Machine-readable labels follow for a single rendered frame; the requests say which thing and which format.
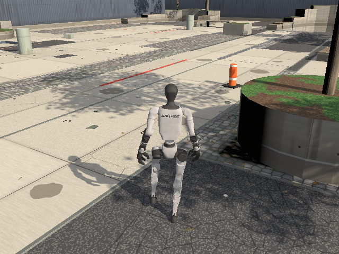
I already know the right robot forearm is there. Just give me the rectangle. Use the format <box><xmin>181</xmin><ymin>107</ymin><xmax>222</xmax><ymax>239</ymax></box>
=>
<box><xmin>190</xmin><ymin>129</ymin><xmax>200</xmax><ymax>151</ymax></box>

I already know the robot left upper arm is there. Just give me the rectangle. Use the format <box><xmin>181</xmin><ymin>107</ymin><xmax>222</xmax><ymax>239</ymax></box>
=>
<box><xmin>145</xmin><ymin>106</ymin><xmax>160</xmax><ymax>136</ymax></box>

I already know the robot right hand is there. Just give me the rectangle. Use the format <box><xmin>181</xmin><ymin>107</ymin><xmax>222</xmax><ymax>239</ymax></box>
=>
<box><xmin>188</xmin><ymin>149</ymin><xmax>200</xmax><ymax>161</ymax></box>

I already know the right robot thigh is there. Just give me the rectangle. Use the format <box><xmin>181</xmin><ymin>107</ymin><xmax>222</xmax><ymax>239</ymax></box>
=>
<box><xmin>173</xmin><ymin>148</ymin><xmax>188</xmax><ymax>190</ymax></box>

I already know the robot torso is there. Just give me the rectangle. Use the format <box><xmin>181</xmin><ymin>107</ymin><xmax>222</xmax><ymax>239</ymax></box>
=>
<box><xmin>158</xmin><ymin>105</ymin><xmax>183</xmax><ymax>159</ymax></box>

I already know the robot right upper arm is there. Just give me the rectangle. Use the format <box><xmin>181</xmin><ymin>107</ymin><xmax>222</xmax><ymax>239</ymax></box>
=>
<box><xmin>182</xmin><ymin>107</ymin><xmax>195</xmax><ymax>137</ymax></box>

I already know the left robot forearm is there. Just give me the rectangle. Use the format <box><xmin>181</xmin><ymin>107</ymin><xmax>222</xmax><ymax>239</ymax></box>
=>
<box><xmin>138</xmin><ymin>128</ymin><xmax>150</xmax><ymax>153</ymax></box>

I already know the robot left hand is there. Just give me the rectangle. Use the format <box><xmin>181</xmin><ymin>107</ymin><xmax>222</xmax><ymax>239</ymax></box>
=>
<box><xmin>137</xmin><ymin>151</ymin><xmax>149</xmax><ymax>165</ymax></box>

